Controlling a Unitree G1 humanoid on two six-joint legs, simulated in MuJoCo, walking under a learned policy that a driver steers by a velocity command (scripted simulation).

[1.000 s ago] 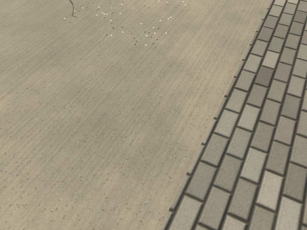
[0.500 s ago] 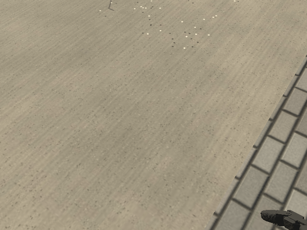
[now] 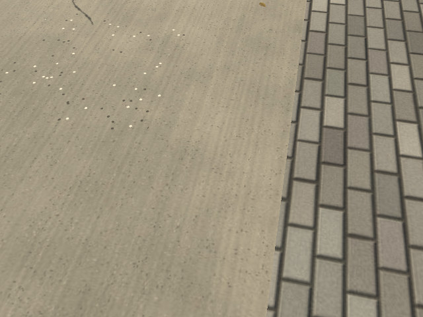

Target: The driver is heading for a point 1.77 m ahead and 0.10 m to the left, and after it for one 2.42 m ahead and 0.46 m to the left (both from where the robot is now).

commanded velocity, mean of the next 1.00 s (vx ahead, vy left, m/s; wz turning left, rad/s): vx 0.50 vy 0.00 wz -0.26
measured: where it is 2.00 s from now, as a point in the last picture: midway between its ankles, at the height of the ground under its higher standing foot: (244, 139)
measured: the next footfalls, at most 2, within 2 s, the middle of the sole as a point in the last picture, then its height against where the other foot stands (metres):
right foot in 0.12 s outside the picture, level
left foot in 0.62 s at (201, 288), level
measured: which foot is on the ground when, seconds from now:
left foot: down 0.00-0.12, up 0.14-0.60, down 0.62-1.00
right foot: up 0.00-0.10, down 0.12-0.62, up 0.64-1.00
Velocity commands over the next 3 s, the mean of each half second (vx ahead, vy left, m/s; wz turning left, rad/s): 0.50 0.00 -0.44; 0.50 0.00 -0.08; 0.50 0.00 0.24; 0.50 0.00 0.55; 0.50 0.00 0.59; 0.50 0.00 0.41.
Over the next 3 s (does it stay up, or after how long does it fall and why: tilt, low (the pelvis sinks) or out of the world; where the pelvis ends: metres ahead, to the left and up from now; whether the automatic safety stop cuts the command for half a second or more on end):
stays up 1.59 0.10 0.01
